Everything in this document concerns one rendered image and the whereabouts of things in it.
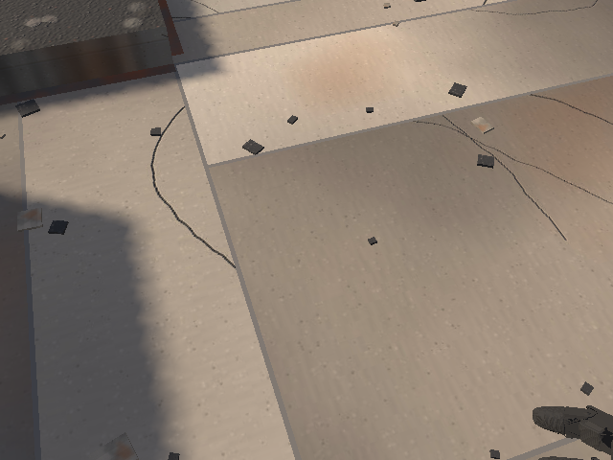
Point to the robot right hand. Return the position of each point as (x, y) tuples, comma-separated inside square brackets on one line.
[(593, 426)]

